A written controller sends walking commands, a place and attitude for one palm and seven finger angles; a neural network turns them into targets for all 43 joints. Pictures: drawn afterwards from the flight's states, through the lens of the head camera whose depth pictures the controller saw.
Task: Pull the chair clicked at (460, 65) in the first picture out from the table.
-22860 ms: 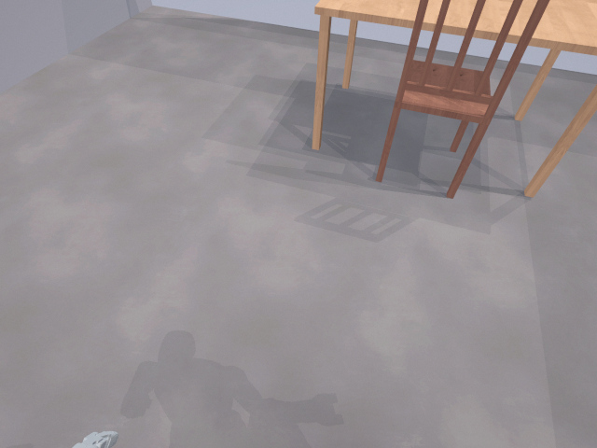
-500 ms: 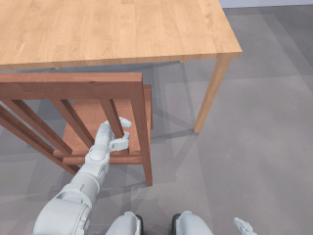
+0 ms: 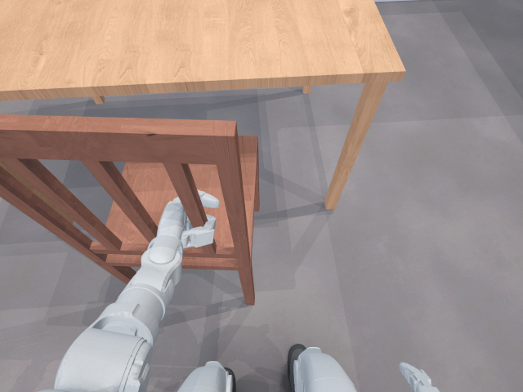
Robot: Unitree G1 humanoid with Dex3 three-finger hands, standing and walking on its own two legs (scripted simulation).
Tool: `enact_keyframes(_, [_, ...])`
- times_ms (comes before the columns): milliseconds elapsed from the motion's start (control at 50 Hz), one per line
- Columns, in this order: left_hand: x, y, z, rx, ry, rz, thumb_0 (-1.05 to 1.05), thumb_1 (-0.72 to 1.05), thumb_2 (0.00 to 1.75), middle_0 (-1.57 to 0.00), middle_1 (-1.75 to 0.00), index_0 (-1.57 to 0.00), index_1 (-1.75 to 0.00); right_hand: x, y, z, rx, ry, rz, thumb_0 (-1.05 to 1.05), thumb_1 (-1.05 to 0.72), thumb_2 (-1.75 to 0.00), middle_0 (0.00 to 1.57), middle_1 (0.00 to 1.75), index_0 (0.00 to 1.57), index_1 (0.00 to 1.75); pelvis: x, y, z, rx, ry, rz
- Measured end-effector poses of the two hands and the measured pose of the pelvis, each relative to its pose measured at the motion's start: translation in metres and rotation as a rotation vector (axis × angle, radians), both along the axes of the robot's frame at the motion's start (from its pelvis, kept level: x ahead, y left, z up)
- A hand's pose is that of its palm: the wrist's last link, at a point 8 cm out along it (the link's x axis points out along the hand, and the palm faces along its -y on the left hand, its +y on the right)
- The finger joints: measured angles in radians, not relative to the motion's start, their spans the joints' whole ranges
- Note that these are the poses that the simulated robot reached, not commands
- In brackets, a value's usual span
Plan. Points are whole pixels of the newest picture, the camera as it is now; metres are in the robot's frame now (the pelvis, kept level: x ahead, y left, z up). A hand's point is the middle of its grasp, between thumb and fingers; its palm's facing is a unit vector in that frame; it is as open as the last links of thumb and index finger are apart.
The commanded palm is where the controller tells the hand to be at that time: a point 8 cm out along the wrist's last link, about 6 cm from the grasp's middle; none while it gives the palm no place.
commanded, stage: step backward, pulling the chair out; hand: left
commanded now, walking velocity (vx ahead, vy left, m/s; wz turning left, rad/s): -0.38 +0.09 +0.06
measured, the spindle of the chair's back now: (136, 213) +0.41 +0.22 -0.05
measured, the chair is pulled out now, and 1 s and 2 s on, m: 0.21 0.27 0.34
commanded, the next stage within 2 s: none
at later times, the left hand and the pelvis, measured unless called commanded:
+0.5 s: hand (204, 250) +0.34 +0.10 -0.06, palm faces -0.08 -0.98 -0.16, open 5.7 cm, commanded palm +0.34 +0.15 -0.05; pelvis -0.03 +0.00 +0.00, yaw +0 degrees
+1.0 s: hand (200, 264) +0.31 +0.10 -0.06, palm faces -0.11 -0.98 -0.15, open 5.7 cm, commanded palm +0.31 +0.16 -0.05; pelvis -0.06 +0.01 +0.00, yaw +1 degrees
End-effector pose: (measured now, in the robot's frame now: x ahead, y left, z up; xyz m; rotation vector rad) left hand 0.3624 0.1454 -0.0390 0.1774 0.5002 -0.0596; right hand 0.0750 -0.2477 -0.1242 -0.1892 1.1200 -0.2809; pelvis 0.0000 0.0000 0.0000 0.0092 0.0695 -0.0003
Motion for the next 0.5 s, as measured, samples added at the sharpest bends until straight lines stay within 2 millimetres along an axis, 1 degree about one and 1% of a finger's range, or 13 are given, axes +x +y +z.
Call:
enact_keyframes(60, [-0.007,0.000,0.000,0.000,0.000,0.002,0.12,0.64,0.81,-0.33,-1.17,-0.50,-1.45,-0.008,0.000,0.000,0.001,-0.003,-0.006,0.00,-0.90,-0.90,0.21,0.30,0.20,0.30,-0.006,0.001,0.000,-0.003,-0.006,0.003])
enact_keyframes(180, [-0.023,0.003,0.000,-0.002,0.003,-0.026,0.11,0.64,0.80,-0.32,-1.19,-0.50,-1.45,-0.028,0.000,0.007,-0.040,0.016,-0.005,0.01,-0.90,-0.90,0.21,0.30,0.20,0.30,-0.013,0.012,0.003,0.000,-0.014,-0.007])
enact_keyframes(240, [-0.029,0.005,0.000,-0.001,0.003,-0.036,0.11,0.64,0.80,-0.32,-1.20,-0.50,-1.45,-0.034,0.002,0.008,-0.047,0.017,-0.005,0.01,-0.90,-0.90,0.20,0.30,0.20,0.30,-0.016,0.014,0.003,0.003,-0.014,-0.016])
enact_keyframes(320, [-0.032,0.006,0.000,0.006,-0.003,-0.030,0.11,0.63,0.81,-0.33,-1.21,-0.50,-1.45,-0.036,0.005,0.001,-0.029,0.006,-0.002,0.01,-0.90,-0.90,0.20,0.30,0.20,0.30,-0.020,0.009,-0.003,0.018,-0.031,-0.017])
enact_keyframes(420, [-0.036,0.004,0.000,0.014,-0.012,0.007,0.11,0.62,0.82,-0.35,-1.19,-0.50,-1.45,-0.032,0.004,-0.009,0.012,-0.022,0.000,0.01,-0.90,-0.90,0.20,0.30,0.20,0.30,-0.025,-0.001,-0.008,0.014,-0.033,-0.011])
enact_keyframes(500, [-0.040,0.003,0.000,0.009,-0.007,0.023,0.12,0.62,0.82,-0.35,-1.19,-0.50,-1.45,-0.034,-0.001,-0.006,0.002,-0.020,0.012,0.01,-0.90,-0.90,0.21,0.30,0.20,0.30,-0.029,0.001,-0.005,0.006,-0.027,0.007])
